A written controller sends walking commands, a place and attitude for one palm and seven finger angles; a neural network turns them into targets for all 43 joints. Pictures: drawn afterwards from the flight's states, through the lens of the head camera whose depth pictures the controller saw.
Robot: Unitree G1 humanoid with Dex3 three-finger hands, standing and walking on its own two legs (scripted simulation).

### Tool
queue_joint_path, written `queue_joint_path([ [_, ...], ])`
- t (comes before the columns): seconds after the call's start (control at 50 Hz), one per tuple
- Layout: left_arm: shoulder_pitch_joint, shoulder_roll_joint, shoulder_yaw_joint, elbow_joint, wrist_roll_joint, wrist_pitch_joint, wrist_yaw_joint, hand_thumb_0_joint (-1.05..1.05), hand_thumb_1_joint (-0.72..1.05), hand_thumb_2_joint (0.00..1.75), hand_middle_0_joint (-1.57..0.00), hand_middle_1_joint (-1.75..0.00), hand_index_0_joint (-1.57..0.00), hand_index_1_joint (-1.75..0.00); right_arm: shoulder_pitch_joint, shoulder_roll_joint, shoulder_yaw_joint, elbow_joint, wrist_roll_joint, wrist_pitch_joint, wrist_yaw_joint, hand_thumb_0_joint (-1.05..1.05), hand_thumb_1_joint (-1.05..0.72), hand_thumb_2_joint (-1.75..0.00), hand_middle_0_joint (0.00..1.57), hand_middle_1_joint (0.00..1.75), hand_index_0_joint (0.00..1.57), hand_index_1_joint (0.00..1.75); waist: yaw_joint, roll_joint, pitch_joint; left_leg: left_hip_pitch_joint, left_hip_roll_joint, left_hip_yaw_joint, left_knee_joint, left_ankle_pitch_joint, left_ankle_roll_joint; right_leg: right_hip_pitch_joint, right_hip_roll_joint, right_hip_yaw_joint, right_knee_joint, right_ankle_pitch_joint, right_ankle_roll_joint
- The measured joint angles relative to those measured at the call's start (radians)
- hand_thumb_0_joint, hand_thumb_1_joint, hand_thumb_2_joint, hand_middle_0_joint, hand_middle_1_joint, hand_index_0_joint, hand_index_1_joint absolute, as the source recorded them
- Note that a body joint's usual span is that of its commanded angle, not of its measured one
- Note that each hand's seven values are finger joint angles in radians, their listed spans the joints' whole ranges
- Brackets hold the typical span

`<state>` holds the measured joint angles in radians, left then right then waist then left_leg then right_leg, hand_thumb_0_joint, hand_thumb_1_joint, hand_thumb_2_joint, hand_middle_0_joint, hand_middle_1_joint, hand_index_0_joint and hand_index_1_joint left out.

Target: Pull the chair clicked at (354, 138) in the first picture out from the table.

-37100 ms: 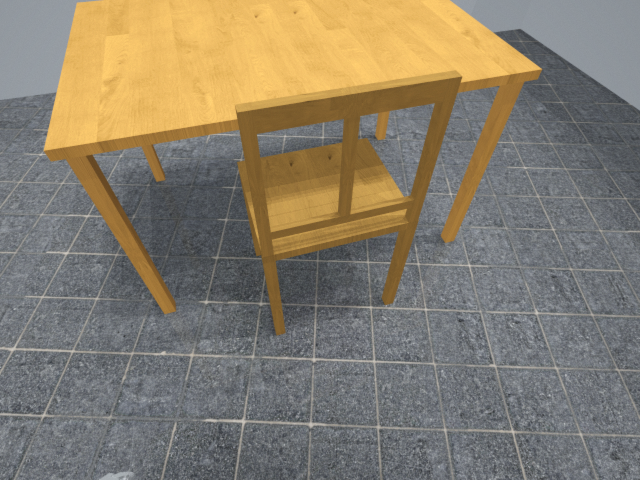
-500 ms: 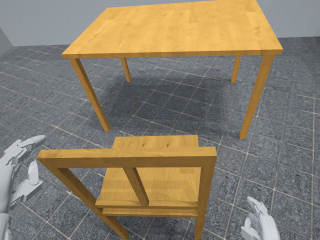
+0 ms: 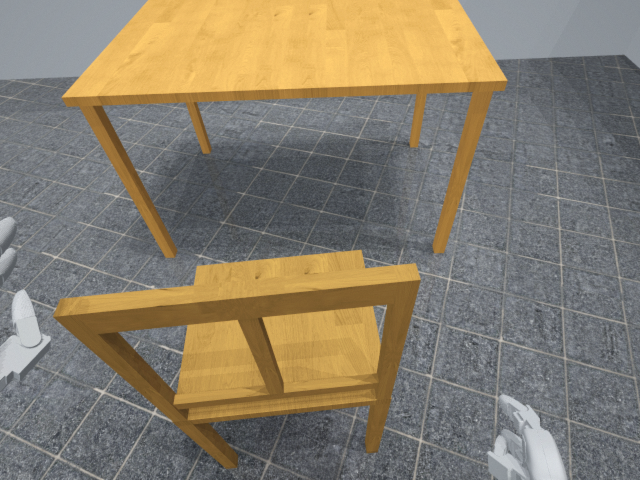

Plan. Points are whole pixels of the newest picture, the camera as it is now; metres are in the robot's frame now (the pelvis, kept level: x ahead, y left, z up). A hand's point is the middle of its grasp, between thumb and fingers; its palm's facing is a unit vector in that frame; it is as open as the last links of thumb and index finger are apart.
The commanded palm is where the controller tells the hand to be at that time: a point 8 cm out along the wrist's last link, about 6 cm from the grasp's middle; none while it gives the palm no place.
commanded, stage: step back with the hand held close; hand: left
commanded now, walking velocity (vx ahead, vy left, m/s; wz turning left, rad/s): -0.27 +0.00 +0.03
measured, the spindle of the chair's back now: (264, 356) +0.31 +0.12 -0.10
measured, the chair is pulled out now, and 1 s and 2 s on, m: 0.56 0.56 0.56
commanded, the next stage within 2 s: stop stepping back and stand still in 1.18 s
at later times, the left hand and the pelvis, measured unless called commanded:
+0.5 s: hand (12, 406) +0.15 +0.27 +0.15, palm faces +0.43 -0.78 -0.46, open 7.4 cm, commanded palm +0.09 +0.31 +0.18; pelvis -0.05 +0.01 -0.01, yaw +1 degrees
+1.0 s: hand out of the picture +0.10 +0.28 +0.16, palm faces +0.44 -0.73 -0.52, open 7.4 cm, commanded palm +0.03 +0.31 +0.18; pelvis -0.09 +0.00 -0.01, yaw +3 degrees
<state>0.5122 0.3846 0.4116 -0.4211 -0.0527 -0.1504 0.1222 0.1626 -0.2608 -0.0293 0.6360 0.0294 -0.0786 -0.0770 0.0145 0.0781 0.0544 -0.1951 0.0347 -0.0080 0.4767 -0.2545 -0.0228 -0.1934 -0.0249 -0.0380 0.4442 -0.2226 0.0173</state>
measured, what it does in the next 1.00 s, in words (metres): lifts its left foot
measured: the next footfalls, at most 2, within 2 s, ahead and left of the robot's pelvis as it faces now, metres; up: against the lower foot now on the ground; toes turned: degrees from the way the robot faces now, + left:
right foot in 1.22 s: -0.14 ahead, -0.16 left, +0.00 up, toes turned +2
left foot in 1.52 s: -0.19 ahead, +0.08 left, +0.00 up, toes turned +4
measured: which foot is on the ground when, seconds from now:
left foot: down 0.00-1.00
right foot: down 0.00-0.96, up 0.98-1.00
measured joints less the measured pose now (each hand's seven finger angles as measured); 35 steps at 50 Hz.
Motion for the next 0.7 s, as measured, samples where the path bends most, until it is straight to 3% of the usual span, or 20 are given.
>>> queue_joint_path([
  [0.12, 0.07, 0.029, -0.021, -0.049, 0.013, 0.014, 0.001, 0.02, 0.89, 0.9, -0.21, -0.3, -0.21, -0.3, -0.003, 0.034, -0.006, -0.001, -0.003, 0.019, -0.006, 0.01, -0.9, -0.9, 0.2, 0.3, 0.2, 0.3, -0.015, -0.037, 0.012, -0.036, -0.027, 0.023, -0.008, 0.021, 0.021, -0.055, -0.026, 0.024, 0.02, 0.012, 0.02],
  [0.28, 0.065, 0.059, 0.009, -0.1, 0.009, 0.001, 0.018, 0.02, 0.89, 0.9, -0.22, -0.3, -0.22, -0.3, -0.003, 0.088, 0.019, 0.001, -0.012, -0.006, -0.009, 0.01, -0.9, -0.9, 0.2, 0.3, 0.2, 0.3, -0.003, -0.071, -0.002, -0.094, -0.029, 0.017, 0.054, 0.015, 0.019, -0.115, -0.03, 0.02, 0.093, -0.003, 0.017],
  [0.46, 0.034, 0.002, -0.025, -0.096, 0.007, 0.009, 0.036, 0.02, 0.89, 0.9, -0.21, -0.3, -0.22, -0.3, -0.005, 0.054, 0.017, -0.002, -0.011, -0.003, -0.013, 0.01, -0.9, -0.9, 0.2, 0.3, 0.21, 0.3, 0.005, -0.036, -0.034, -0.178, -0.007, -0.02, 0.152, -0.045, 0.017, -0.148, -0.002, -0.008, 0.09, 0.027, 0.002],
  [0.52, 0.033, 0.013, -0.024, -0.105, 0.011, 0.01, 0.041, 0.02, 0.89, 0.9, -0.21, -0.3, -0.22, -0.3, 0.0, 0.036, 0.013, -0.002, -0.011, 0.0, -0.02, 0.01, -0.9, -0.9, 0.2, 0.3, 0.21, 0.3, 0.0, -0.048, -0.03, -0.183, -0.011, -0.021, 0.136, 0.031, 0.018, -0.158, -0.006, -0.008, 0.097, 0.031, 0.008],
  [0.58, 0.038, 0.033, -0.001, -0.101, 0.019, -0.001, 0.045, 0.02, 0.89, 0.9, -0.21, -0.3, -0.22, -0.3, 0.019, 0.037, 0.011, -0.017, -0.006, -0.01, -0.029, 0.01, -0.9, -0.9, 0.2, 0.3, 0.2, 0.3, -0.013, -0.055, -0.031, -0.187, -0.011, -0.026, 0.123, 0.032, 0.021, -0.17, 0.002, -0.001, 0.13, -0.059, 0.008],
  [0.62, 0.04, 0.056, 0.022, -0.107, 0.02, -0.01, 0.045, 0.02, 0.89, 0.9, -0.21, -0.3, -0.22, -0.3, 0.037, 0.046, 0.011, -0.032, -0.004, -0.027, -0.029, 0.01, -0.9, -0.9, 0.2, 0.3, 0.2, 0.3, -0.023, -0.066, -0.032, -0.199, -0.019, -0.037, 0.123, 0.038, 0.02, -0.154, 0.005, 0.01, 0.139, -0.047, 0.003],
  [0.7, 0.035, 0.07, 0.055, -0.117, 0.018, -0.043, 0.037, 0.02, 0.89, 0.9, -0.21, -0.3, -0.21, -0.3, 0.026, 0.058, 0.017, -0.019, -0.015, -0.055, -0.021, 0.01, -0.9, -0.9, 0.2, 0.3, 0.2, 0.3, -0.012, -0.073, -0.016, -0.231, -0.012, -0.04, 0.142, 0.043, 0.01, -0.16, 0.017, 0.018, 0.137, -0.015, 0.008],
])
